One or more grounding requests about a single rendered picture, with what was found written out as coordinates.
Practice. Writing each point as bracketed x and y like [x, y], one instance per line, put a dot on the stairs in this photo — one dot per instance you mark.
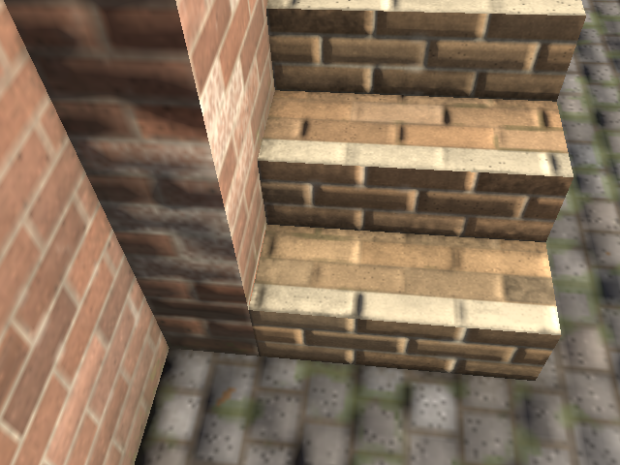
[412, 166]

